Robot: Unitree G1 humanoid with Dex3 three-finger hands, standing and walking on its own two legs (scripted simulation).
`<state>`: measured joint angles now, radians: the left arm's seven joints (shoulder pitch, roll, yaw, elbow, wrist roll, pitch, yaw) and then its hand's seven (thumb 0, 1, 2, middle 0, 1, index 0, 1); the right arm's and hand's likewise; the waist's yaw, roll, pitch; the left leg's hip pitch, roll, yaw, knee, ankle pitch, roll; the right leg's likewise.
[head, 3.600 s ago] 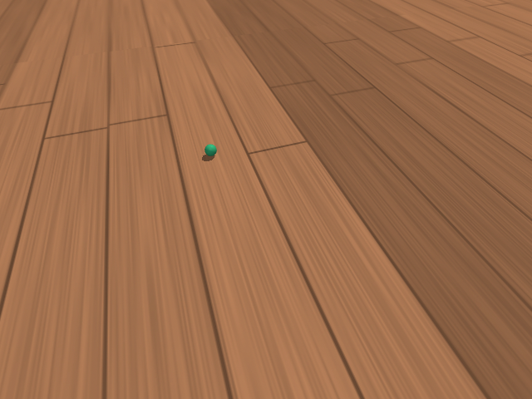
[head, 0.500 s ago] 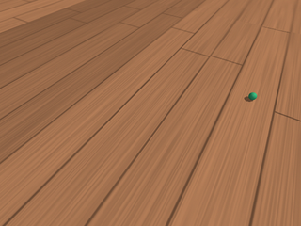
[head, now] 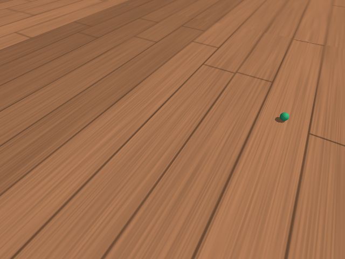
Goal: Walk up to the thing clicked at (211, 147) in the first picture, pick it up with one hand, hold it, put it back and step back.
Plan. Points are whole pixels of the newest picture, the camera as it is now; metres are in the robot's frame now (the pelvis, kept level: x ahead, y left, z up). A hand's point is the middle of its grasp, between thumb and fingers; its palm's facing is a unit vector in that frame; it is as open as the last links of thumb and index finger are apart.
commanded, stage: stand
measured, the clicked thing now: (284, 116) +1.42 -0.88 -0.74
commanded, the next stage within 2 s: none
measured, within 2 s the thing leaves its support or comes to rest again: neither
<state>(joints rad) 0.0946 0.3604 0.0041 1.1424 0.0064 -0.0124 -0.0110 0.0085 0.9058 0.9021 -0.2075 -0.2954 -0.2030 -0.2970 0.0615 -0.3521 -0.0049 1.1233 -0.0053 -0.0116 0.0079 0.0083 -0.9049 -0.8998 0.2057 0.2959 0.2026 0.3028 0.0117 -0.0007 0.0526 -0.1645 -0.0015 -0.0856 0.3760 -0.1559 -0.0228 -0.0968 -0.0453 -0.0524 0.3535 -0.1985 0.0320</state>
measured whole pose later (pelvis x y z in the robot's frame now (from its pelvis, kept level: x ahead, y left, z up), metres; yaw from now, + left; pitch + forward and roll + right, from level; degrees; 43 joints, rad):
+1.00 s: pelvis +0.02 -0.01 +0.00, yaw -1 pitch -2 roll +0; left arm 0.10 0.36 0.01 1.12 0.00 0.00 -0.01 0.01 0.91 0.90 -0.21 -0.30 -0.20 -0.30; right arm 0.09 -0.35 0.01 1.14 -0.01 -0.01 0.00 0.01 -0.91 -0.90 0.21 0.30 0.20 0.30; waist 0.01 0.00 0.05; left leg -0.14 0.02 -0.07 0.34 -0.17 -0.04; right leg -0.09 -0.03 -0.04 0.34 -0.22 0.02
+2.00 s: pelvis +0.02 -0.01 +0.00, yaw -1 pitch -2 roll +0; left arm 0.12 0.36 0.01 1.12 0.01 0.00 -0.01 0.01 0.91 0.90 -0.21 -0.30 -0.20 -0.30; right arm 0.12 -0.35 0.01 1.13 -0.01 -0.01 0.00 0.01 -0.91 -0.90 0.21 0.30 0.20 0.30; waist 0.01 0.00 0.05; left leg -0.13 0.02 -0.07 0.33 -0.16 -0.04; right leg -0.09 -0.03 -0.04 0.33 -0.21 0.02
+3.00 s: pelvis +0.00 -0.02 -0.01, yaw -21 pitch -2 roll +1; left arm 0.27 0.35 0.05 0.86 0.02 -0.01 0.00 0.01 0.90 0.90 -0.21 -0.30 -0.21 -0.30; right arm 0.15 -0.40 -0.06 0.88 -0.01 0.07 0.02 0.01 -0.91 -0.90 0.20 0.30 0.20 0.30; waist 0.01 0.05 0.15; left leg -0.41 0.04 -0.01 1.03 -0.50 -0.01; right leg -0.27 0.03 0.05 0.58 -0.28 -0.03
